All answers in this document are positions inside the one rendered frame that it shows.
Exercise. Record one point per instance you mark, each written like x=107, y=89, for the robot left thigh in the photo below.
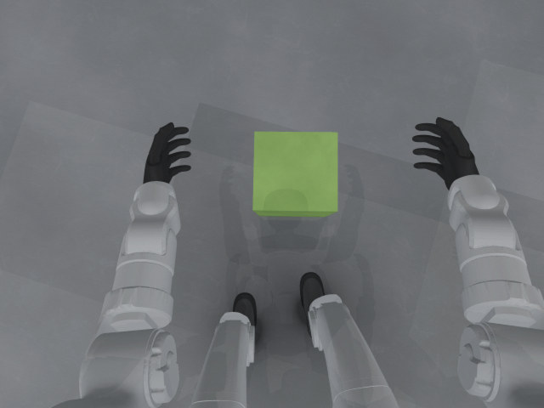
x=223, y=379

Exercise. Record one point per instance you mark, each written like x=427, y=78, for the robot left forearm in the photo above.
x=140, y=297

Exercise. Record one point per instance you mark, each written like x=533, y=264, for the robot right forearm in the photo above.
x=497, y=286

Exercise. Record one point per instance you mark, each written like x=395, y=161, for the right robot upper arm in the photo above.
x=503, y=365

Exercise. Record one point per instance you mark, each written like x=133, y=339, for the right robot shin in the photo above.
x=326, y=299

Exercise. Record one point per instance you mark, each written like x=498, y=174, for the robot left hand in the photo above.
x=157, y=166

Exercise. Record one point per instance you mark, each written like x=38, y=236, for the carton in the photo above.
x=295, y=174

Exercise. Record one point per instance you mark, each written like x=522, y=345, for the left robot upper arm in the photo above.
x=129, y=369

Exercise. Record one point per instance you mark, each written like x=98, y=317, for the robot right hand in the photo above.
x=454, y=155

